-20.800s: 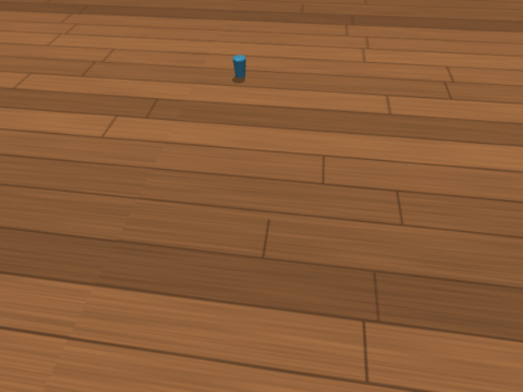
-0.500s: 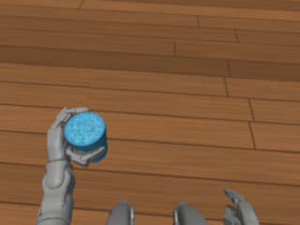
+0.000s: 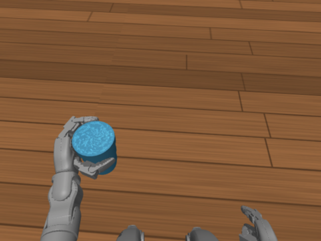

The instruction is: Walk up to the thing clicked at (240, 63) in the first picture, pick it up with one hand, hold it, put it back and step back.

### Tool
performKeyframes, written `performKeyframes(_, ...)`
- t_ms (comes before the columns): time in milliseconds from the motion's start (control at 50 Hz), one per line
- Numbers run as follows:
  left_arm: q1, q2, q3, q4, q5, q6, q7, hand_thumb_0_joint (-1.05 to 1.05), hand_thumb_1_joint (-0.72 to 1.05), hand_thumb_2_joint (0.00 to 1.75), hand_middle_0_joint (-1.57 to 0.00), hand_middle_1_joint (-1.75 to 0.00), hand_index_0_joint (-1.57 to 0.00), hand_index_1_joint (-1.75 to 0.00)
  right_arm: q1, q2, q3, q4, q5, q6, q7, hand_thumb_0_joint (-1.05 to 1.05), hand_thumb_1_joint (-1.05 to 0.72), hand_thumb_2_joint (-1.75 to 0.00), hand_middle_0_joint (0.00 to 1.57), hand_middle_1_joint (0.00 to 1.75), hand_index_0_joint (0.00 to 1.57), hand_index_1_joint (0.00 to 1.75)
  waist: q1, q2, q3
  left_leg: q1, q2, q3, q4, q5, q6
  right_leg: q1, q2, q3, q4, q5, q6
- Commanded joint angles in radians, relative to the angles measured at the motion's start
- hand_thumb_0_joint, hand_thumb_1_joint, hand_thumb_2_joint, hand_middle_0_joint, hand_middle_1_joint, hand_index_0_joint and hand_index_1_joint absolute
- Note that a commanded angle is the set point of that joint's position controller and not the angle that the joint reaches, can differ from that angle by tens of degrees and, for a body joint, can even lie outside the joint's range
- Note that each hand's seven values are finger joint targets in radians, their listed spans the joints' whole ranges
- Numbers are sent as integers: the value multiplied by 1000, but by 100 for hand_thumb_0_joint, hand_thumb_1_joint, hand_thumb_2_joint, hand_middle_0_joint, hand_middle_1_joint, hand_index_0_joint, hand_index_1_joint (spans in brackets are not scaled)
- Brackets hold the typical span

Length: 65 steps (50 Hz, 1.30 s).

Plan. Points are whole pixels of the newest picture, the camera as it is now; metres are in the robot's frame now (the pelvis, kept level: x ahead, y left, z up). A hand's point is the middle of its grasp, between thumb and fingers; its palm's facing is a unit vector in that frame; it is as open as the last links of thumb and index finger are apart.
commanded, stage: lift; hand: left
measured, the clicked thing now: (99, 151) +0.33 +0.16 +0.01
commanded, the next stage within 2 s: hold in 0.14 s
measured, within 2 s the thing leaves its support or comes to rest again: neither
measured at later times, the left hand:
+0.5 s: hand (95, 142) +0.34 +0.16 +0.06, palm faces +0.15 -0.99 +0.00, open 11.8 cm
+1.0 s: hand (93, 143) +0.33 +0.16 +0.07, palm faces +0.15 -0.99 +0.00, open 11.8 cm
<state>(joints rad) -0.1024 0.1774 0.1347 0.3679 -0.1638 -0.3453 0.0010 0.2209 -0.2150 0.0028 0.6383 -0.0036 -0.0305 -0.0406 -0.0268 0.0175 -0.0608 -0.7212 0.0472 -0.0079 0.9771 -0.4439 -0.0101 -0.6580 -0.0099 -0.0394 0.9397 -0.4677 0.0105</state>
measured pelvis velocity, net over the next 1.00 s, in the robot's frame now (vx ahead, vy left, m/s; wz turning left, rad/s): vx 0.00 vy -0.01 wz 0.00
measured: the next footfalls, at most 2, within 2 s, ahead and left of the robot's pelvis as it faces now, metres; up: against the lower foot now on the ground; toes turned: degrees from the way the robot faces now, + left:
none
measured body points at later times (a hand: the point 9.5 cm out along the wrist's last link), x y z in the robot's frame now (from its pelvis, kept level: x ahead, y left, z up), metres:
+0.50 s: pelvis +0.01 +0.00 +0.01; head +0.06 +0.00 +0.46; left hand +0.32 +0.21 +0.06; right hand +0.14 -0.25 -0.10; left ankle +0.02 +0.12 -0.68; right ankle +0.00 -0.13 -0.68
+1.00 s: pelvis +0.00 -0.01 +0.02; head +0.05 +0.00 +0.47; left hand +0.32 +0.22 +0.07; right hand +0.14 -0.25 -0.09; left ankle +0.02 +0.12 -0.68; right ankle +0.00 -0.13 -0.68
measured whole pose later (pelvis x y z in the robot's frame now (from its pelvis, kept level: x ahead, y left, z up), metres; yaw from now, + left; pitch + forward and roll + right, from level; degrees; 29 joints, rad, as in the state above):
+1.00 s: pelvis +0.00 -0.01 +0.02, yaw +0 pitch +7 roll -1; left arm -0.11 0.16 0.13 0.40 -0.16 -0.35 0.01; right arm 0.21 -0.22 0.00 0.65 0.00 -0.02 -0.02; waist -0.02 0.01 -0.03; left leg -0.58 0.04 0.00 0.85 -0.39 -0.02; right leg -0.52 -0.01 -0.04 0.82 -0.42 0.01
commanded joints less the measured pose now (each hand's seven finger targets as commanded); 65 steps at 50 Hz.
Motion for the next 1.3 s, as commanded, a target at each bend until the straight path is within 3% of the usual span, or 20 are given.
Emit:
performKeyframes(0,-279,107,40,-265,-14,-95,4,0,-2,116,-117,-130,-118,-131,-10,-129,-48,-113,5,-40,-5,0,-91,-90,20,30,20,30,-1,18,-314,247,-25,-10,-142,281,11,135,26,-3,-132,332,-18)
performKeyframes(180,-284,120,61,-261,-15,-99,2,0,-3,116,-117,-131,-119,-132,-7,-130,-52,-113,4,-32,3,0,-91,-90,20,30,20,30,2,8,-328,270,-30,-1,-155,308,15,187,22,5,-156,368,-13)
performKeyframes(260,-280,110,44,-279,-12,-94,4,0,-5,115,-116,-131,-117,-133,1,-131,-51,-108,3,-26,4,0,-92,-90,20,30,20,30,0,16,-338,296,-28,-1,-157,370,17,203,22,4,-157,422,-12)
performKeyframes(320,-276,89,33,-247,-8,-90,9,0,-5,115,-116,-131,-117,-133,-3,-131,-54,-107,3,-25,7,0,-91,-90,20,30,20,30,-3,2,-305,300,-25,-3,-171,348,15,192,24,-1,-167,394,-13)
performKeyframes(360,-297,106,53,-258,-9,-94,15,0,-7,115,-116,-132,-117,-133,-18,-131,-54,-112,5,-24,7,0,-91,-90,20,30,20,30,4,8,-277,283,-28,2,-184,304,14,189,22,3,-180,363,-13)
performKeyframes(380,-286,86,24,-257,-3,-93,13,0,-7,116,-117,-132,-117,-134,-21,-123,-50,-113,3,-24,8,0,-91,-90,20,30,20,30,-2,12,-274,287,-29,3,-188,291,13,190,20,3,-184,353,-12)
performKeyframes(400,-295,108,47,-257,-5,-93,15,0,-7,116,-117,-132,-117,-134,-17,-129,-54,-111,3,-22,7,0,-91,-90,20,30,20,30,-1,16,-284,296,-29,4,-189,293,14,192,20,4,-189,353,-12)
performKeyframes(560,-294,111,57,-278,-7,-91,19,0,-6,116,-117,-132,-117,-134,-26,-132,-56,-114,4,-22,7,0,-91,-90,20,30,20,30,1,6,-289,313,-31,4,-208,294,14,224,22,3,-205,354,-11)
performKeyframes(640,-307,84,21,-272,-4,-86,12,0,-3,117,-118,-133,-119,-135,-37,-123,-49,-117,6,-23,7,0,-91,-90,20,30,20,30,-7,-9,-256,302,-33,6,-223,264,15,233,21,3,-221,333,-10)
performKeyframes(700,-319,98,32,-260,-3,-84,8,0,-3,116,-118,-132,-118,-134,-40,-125,-52,-113,6,-27,6,0,-91,-90,20,30,20,30,-8,5,-249,301,-34,8,-230,242,16,216,16,6,-230,315,-10)
performKeyframes(720,-273,103,45,-229,-3,-82,9,0,-4,115,-118,-133,-119,-134,-35,-130,-54,-108,6,-27,6,0,-91,-90,20,30,20,30,-2,-11,-245,302,-32,3,-231,252,16,221,18,1,-225,317,-10)
performKeyframes(800,-303,115,48,-291,-1,-91,11,0,-1,115,-117,-131,-118,-132,-33,-124,-53,-114,6,-28,11,0,-91,-90,20,30,20,30,12,22,-292,338,-31,1,-239,285,9,251,21,-3,-225,337,-16)
performKeyframes(900,-314,105,53,-219,-6,-93,8,0,-4,116,-117,-132,-118,-133,-42,-130,-55,-104,7,-32,13,0,-91,-90,20,30,20,30,-5,-3,-223,305,-28,2,-242,257,11,211,22,-3,-225,314,-15)
performKeyframes(1020,-303,92,23,-261,-8,-102,-5,0,-2,116,-117,-131,-118,-133,-43,-126,-50,-112,7,-36,12,0,-91,-90,20,30,20,30,2,9,-269,339,-36,9,-243,265,12,247,14,5,-238,330,-11)
performKeyframes(1040,-308,110,41,-276,-8,-102,1,0,-4,114,-117,-130,-117,-132,-37,-134,-55,-111,6,-36,9,0,-91,-90,20,30,20,30,8,16,-306,354,-34,8,-240,289,10,254,17,5,-235,349,-13)
performKeyframes(1060,-322,94,20,-280,-7,-102,0,0,-4,114,-116,-130,-117,-132,-37,-128,-52,-108,5,-36,10,0,-91,-90,20,30,20,30,-1,17,-298,358,-35,9,-237,291,11,251,16,6,-238,352,-11)
performKeyframes(1080,-304,104,44,-255,-10,-98,6,0,-3,114,-116,-129,-117,-131,-44,-129,-51,-109,9,-37,8,0,-91,-90,20,30,20,30,5,-1,-272,340,-38,13,-239,277,12,250,15,7,-247,344,-10)
performKeyframes(1180,-279,90,45,-217,-8,-99,13,0,-3,115,-116,-130,-117,-132,-42,-126,-51,-102,5,-38,6,0,-91,-90,20,30,20,30,5,-31,-256,322,-35,10,-233,289,16,247,15,5,-239,359,-7)
performKeyframes(1220,-282,120,67,-232,-3,-103,12,0,0,115,-116,-130,-117,-132,-45,-125,-51,-104,4,-35,6,0,-91,-90,20,30,20,30,13,-20,-271,327,-38,14,-233,300,17,268,12,11,-240,375,-6)
performKeyframes(1280,-283,112,56,-215,3,-98,8,0,1,117,-117,-131,-118,-133,-41,-129,-54,-100,4,-31,6,0,-90,-90,20,30,20,30,8,-18,-250,323,-36,13,-239,301,16,258,14,9,-241,371,-8)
